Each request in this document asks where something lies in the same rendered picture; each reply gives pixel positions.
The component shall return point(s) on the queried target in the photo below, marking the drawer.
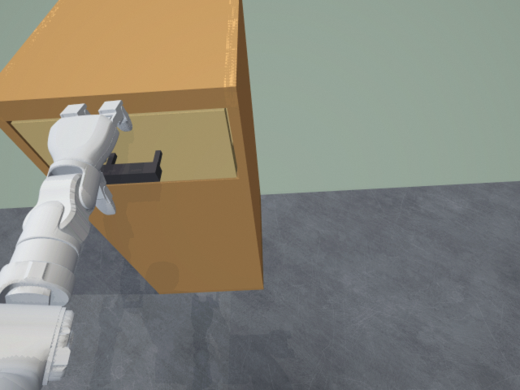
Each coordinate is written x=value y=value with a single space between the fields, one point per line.
x=195 y=144

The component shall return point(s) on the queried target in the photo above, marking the handle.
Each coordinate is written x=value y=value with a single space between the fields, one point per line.
x=127 y=173

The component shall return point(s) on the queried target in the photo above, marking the robot left forearm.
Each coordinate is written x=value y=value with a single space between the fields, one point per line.
x=41 y=270

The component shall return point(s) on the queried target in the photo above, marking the robot left upper arm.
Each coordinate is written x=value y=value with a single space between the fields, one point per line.
x=35 y=345

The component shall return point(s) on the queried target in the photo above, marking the cabinet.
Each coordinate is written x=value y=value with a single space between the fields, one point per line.
x=184 y=236

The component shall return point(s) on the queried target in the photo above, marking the robot left hand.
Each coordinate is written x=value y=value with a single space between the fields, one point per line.
x=78 y=135

